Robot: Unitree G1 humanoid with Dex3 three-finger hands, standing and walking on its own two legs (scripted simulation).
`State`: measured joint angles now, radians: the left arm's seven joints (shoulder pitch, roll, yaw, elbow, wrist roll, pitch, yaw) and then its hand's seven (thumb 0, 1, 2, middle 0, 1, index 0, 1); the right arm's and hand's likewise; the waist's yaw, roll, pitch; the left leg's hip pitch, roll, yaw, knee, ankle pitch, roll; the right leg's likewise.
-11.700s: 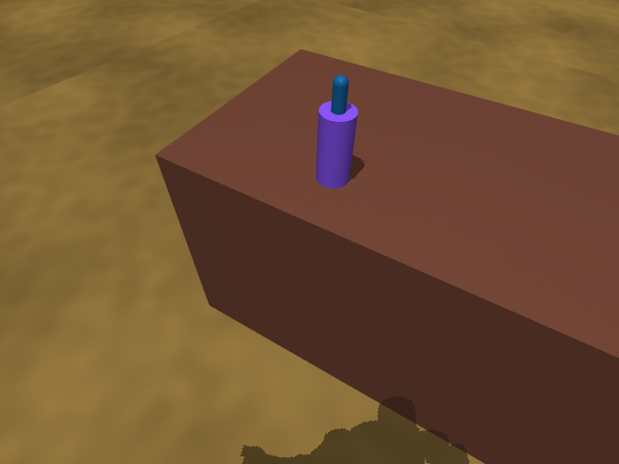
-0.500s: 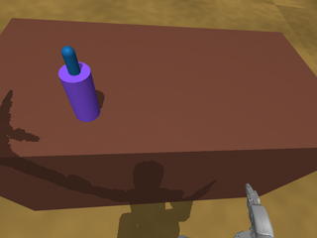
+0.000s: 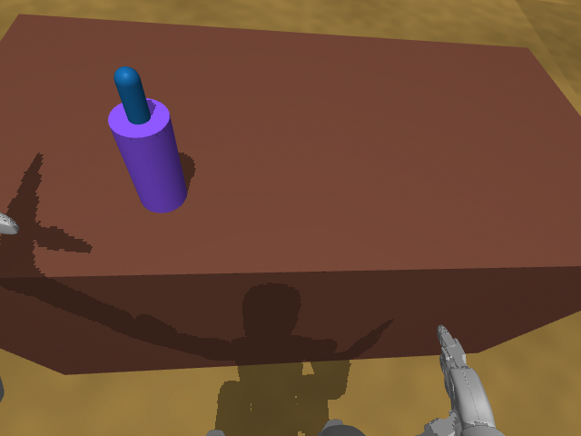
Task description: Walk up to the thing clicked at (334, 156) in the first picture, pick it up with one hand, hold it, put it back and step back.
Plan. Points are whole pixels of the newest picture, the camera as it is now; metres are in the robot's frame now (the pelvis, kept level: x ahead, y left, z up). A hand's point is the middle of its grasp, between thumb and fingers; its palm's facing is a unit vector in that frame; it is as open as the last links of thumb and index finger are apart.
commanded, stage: approach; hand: left
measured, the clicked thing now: (147, 144) +0.50 +0.18 +0.08
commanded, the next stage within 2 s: close in in 0.02 s
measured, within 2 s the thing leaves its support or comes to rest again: neither
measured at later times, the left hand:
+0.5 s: hand (120, 167) +0.48 +0.22 +0.06, palm faces +0.15 -0.99 +0.01, open 17.4 cm
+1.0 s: hand (149, 169) +0.48 +0.19 +0.05, palm faces +0.15 -0.99 +0.00, open 17.2 cm
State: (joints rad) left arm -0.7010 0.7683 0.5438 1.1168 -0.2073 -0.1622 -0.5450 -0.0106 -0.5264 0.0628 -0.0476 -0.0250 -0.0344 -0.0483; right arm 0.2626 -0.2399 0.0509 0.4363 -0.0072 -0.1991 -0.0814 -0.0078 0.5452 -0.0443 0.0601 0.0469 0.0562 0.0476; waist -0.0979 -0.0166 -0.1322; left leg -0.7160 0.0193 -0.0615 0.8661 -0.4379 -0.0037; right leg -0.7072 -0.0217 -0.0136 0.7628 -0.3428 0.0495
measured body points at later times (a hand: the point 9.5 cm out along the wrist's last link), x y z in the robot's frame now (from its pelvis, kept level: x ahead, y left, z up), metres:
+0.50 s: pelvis -0.03 -0.01 -0.03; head +0.08 +0.01 +0.40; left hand +0.46 +0.27 +0.06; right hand +0.12 -0.29 -0.06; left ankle -0.02 +0.12 -0.70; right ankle +0.01 -0.16 -0.70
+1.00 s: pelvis -0.02 -0.01 -0.03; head +0.09 +0.01 +0.40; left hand +0.47 +0.24 +0.05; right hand +0.13 -0.28 -0.05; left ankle -0.02 +0.12 -0.70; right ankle +0.01 -0.16 -0.70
